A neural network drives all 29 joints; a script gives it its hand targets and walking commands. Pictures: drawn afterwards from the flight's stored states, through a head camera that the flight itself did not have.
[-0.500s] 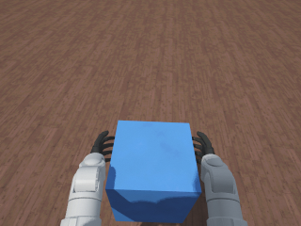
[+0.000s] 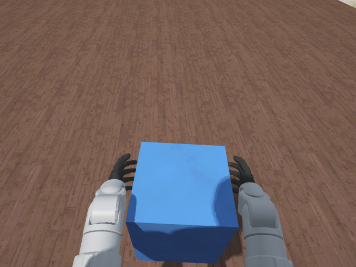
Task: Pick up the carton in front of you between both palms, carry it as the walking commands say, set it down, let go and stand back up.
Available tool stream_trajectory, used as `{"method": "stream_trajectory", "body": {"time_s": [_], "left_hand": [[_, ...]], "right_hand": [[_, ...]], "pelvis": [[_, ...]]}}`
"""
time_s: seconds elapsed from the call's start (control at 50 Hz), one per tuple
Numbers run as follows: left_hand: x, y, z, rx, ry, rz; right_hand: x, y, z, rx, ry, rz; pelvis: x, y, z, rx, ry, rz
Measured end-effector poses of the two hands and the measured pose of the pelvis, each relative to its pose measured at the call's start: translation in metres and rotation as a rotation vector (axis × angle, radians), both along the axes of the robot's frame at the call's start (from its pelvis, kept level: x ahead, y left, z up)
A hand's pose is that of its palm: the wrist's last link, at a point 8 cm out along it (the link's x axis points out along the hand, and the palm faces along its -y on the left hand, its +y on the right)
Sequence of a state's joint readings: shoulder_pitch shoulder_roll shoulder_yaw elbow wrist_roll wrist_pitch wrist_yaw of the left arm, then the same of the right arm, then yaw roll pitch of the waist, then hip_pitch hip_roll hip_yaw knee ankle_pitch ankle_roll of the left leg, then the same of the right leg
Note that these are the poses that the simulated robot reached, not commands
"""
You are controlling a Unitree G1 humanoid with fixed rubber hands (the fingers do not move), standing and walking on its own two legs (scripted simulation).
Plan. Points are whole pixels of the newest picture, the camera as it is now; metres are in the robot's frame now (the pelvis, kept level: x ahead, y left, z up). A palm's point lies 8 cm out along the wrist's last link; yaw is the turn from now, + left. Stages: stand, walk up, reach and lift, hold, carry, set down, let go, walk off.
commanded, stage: hold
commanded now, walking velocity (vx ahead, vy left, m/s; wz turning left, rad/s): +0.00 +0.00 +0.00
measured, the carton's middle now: (179, 204) +0.28 -0.01 -0.05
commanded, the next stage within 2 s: set down in 0.68 s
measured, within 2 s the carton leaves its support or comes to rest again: neither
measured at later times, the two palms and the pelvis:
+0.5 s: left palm (100, 186) +0.27 +0.18 +0.05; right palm (233, 188) +0.27 -0.12 +0.05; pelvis -0.02 +0.03 +0.00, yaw -1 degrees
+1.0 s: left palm (109, 179) +0.31 +0.17 +0.01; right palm (227, 175) +0.32 -0.13 +0.02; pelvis +0.00 +0.02 -0.01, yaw -1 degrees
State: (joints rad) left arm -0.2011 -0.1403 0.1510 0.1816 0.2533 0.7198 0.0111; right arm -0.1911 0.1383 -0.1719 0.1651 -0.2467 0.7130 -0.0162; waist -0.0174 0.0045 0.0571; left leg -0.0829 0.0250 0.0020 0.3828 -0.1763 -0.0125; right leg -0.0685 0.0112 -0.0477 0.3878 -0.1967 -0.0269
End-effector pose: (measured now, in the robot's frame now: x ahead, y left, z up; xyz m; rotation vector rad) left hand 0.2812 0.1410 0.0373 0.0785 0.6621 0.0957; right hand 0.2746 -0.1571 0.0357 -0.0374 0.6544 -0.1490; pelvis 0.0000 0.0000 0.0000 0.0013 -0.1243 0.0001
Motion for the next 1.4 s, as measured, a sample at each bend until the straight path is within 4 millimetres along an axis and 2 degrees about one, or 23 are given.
{"method": "stream_trajectory", "body": {"time_s": [0.08,0.26,0.46,0.78,0.9,0.98,1.04,1.18,1.3,1.4], "left_hand": [[-0.003,0.004,0.002,-0.008,-0.004,-0.007],[-0.015,0.025,0.004,-0.026,-0.003,0.018],[-0.012,0.034,0.008,-0.036,-0.012,0.008],[0.006,0.029,0.007,-0.03,-0.001,0.012],[0.019,0.027,-0.005,-0.04,0.022,0.033],[0.03,0.03,-0.023,-0.058,0.035,0.054],[0.039,0.033,-0.043,-0.051,0.04,0.052],[0.045,0.042,-0.113,-0.028,0.049,0.039],[0.05,0.05,-0.173,-0.044,0.023,0.035],[0.06,0.057,-0.205,-0.061,-0.02,0.056]], "right_hand": [[-0.005,0.004,0.005,-0.003,-0.004,-0.011],[-0.009,0.024,0.011,-0.002,-0.003,0.012],[-0.011,0.032,0.014,0.008,-0.014,0.0],[0.009,0.028,0.012,0.001,-0.002,0.004],[0.026,0.028,0.002,0.008,0.021,0.003],[0.042,0.03,-0.014,0.022,0.032,-0.002],[0.051,0.034,-0.032,0.014,0.036,0.004],[0.058,0.042,-0.103,0.001,0.045,0.018],[0.058,0.05,-0.164,0.028,0.017,-0.014],[0.069,0.057,-0.197,0.046,-0.028,-0.017]], "pelvis": [[-0.006,0.006,-0.001,0.001,-0.018,-0.014],[-0.017,0.021,-0.002,-0.003,-0.042,-0.019],[-0.02,0.033,-0.003,-0.004,-0.053,-0.023],[-0.002,0.027,-0.001,-0.002,-0.029,-0.022],[0.002,0.021,-0.002,0.001,-0.006,-0.021],[0.001,0.017,-0.006,0.0,0.038,-0.016],[-0.002,0.015,-0.011,-0.001,0.093,-0.012],[-0.014,0.013,-0.028,-0.006,0.289,-0.003],[-0.027,0.016,-0.057,-0.01,0.489,-0.003],[-0.036,0.02,-0.088,-0.014,0.621,0.002]]}}
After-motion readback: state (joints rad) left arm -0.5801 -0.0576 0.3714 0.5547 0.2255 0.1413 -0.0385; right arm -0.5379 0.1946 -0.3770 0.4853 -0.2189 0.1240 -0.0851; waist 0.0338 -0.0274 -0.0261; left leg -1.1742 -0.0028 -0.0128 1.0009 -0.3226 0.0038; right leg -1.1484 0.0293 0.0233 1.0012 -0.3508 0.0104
